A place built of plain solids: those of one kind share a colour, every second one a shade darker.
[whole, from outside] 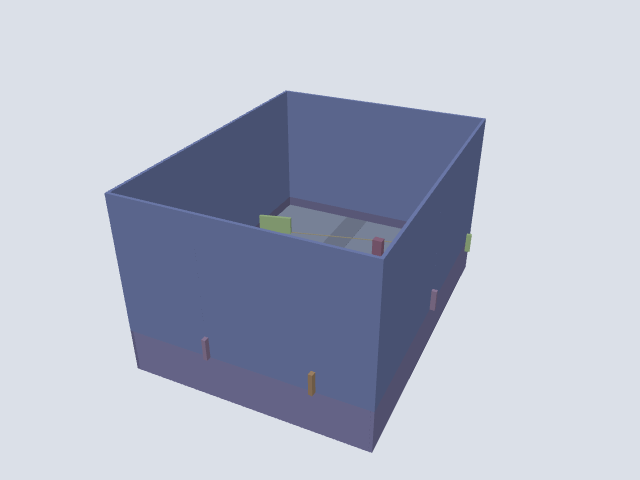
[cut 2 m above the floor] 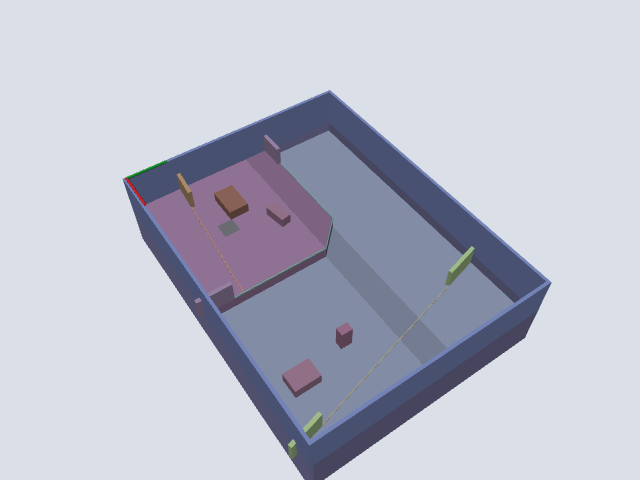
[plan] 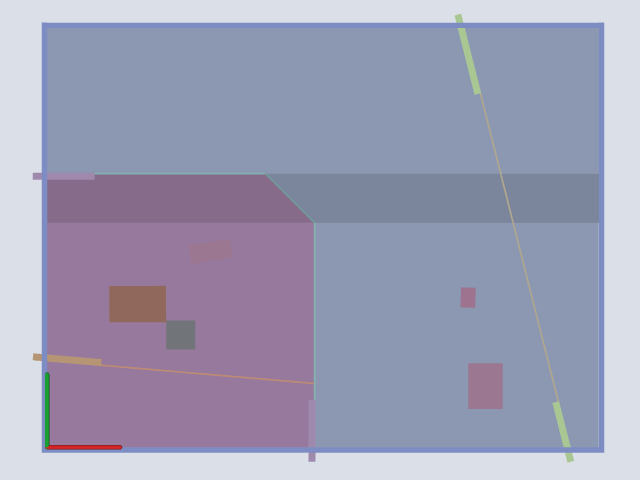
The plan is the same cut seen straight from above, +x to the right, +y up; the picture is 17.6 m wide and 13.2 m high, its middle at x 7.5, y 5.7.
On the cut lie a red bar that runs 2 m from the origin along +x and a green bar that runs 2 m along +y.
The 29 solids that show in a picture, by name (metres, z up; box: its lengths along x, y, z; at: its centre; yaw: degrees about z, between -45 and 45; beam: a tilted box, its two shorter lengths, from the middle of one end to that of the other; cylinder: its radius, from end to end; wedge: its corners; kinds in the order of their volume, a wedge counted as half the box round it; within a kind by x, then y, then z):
{
 "piece_1": {"wedge": [[6.0, 7.52, -2.3], [6.0, 7.52, -0.61], [7.34, 6.17, -2.3], [7.34, 6.17, -0.61], [15.17, 6.17, -2.3], [15.17, 6.17, -0.61], [15.17, 7.52, -2.3], [15.17, 7.52, -0.61]]},
 "piece_2": {"box": [15.17, 4.01, 1.69], "at": [7.58, 9.53, -1.46]},
 "piece_3": {"box": [7.83, 6.17, 1.69], "at": [11.26, 3.09, -1.46]},
 "deck_1": {"wedge": [[0.0, 6.17, -2.3], [0.0, 6.17, 0.0], [0.0, 7.52, -2.3], [0.0, 7.52, 0.0], [6.0, 7.52, -2.3], [6.0, 7.52, 0.0], [7.34, 6.17, -2.3], [7.34, 6.17, 0.0]]},
 "deck_2": {"box": [7.34, 6.17, 2.3], "at": [3.67, 3.09, -1.15]},
 "wall_1": {"box": [0.15, 7.67, 6.91], "at": [-0.07, 3.69, 3.4]},
 "wall_2": {"box": [0.15, 4.16, 6.91], "at": [-0.07, 9.6, 3.4]},
 "wall_3": {"box": [7.5, 0.15, 6.91], "at": [3.6, -0.07, 3.4]},
 "wall_4": {"box": [15.47, 0.15, 6.91], "at": [7.58, 11.61, 3.4]},
 "wall_5": {"box": [7.97, 0.15, 6.91], "at": [11.33, -0.07, 3.4]},
 "wall_6": {"box": [0.15, 11.83, 6.91], "at": [15.24, 5.76, 3.4]},
 "wallfoot_1": {"box": [0.15, 11.53, 2.3], "at": [-0.07, 5.76, -1.15]},
 "wallfoot_2": {"box": [15.47, 0.15, 2.3], "at": [7.58, -0.07, -1.15]},
 "wallfoot_3": {"box": [15.47, 0.15, 2.3], "at": [7.58, 11.61, -1.15]},
 "wallfoot_4": {"box": [0.15, 11.53, 2.3], "at": [15.24, 5.76, -1.15]},
 "plinth_1": {"box": [1.15, 0.51, 0.55], "at": [4.49, 5.38, 0.23], "yaw": 9.5},
 "plinth_2": {"box": [0.95, 1.26, 0.57], "at": [12.05, 1.68, -0.38]},
 "rostrum_1": {"box": [1.56, 1.0, 0.55], "at": [2.49, 3.94, 0.23], "yaw": 0.2},
 "screen_like_1": {"box": [0.19, 2.26, 1.07], "at": [11.57, 10.81, -0.13], "yaw": 14.2},
 "screen_like_2": {"box": [0.19, 1.7, 1.07], "at": [14.19, 0.42, -0.13], "yaw": 14.2},
 "screen_live_1": {"box": [1.7, 0.19, 1.07], "at": [0.45, 7.45, 0.49]},
 "screen_live_2": {"box": [0.19, 1.7, 1.07], "at": [7.28, 0.45, 0.49]},
 "screen_like_deck_1": {"box": [1.89, 0.19, 1.07], "at": [0.55, 2.41, 0.49], "yaw": -4.9},
 "carton_1": {"box": [0.41, 0.56, 1.14], "at": [11.57, 4.12, -0.09], "yaw": -1.9},
 "kerb_live_1": {"box": [6.0, 0.05, 0.09], "at": [3.0, 7.53, -0.01]},
 "kerb_live_2": {"box": [0.05, 1.9, 0.09], "at": [6.68, 6.85, -0.01], "yaw": 45.0},
 "kerb_live_3": {"box": [0.05, 6.17, 0.09], "at": [7.35, 3.09, -0.01]},
 "kerb_like_1": {"box": [0.05, 11.89, 0.09], "at": [12.91, 5.77, -0.62], "yaw": 14.2},
 "kerb_like_deck_1": {"box": [7.37, 0.05, 0.09], "at": [3.67, 2.07, -0.01], "yaw": -4.9}
}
